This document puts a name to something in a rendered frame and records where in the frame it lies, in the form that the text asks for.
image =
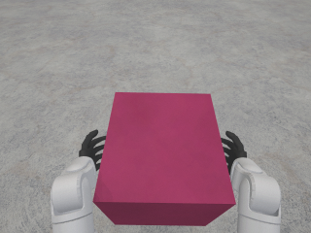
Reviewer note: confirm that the right robot hand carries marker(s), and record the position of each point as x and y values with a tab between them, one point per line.
236	149

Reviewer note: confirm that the robot left forearm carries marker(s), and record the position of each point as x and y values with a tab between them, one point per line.
71	198

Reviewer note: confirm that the left robot hand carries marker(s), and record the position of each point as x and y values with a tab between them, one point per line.
89	150

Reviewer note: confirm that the carton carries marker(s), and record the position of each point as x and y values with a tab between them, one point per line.
163	161

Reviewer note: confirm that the robot right forearm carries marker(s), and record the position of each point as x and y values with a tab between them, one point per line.
259	198

